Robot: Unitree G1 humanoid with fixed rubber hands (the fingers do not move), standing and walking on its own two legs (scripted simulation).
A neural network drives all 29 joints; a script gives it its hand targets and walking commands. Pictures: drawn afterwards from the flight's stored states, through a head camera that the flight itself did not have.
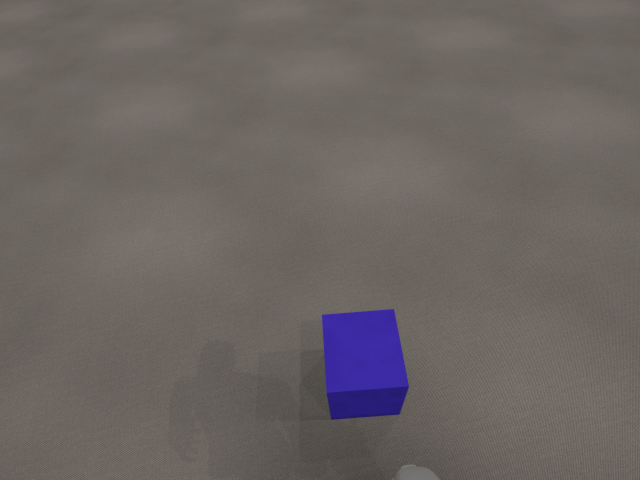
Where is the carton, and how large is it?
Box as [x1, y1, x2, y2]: [322, 309, 408, 419]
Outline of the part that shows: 393,309 322,315 326,389 331,419 399,413 408,384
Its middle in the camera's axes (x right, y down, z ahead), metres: +0.11 +0.37 +1.09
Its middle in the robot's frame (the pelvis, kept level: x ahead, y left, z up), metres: +0.48 -0.05 -0.61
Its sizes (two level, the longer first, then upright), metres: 0.210 0.200 0.250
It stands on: the floor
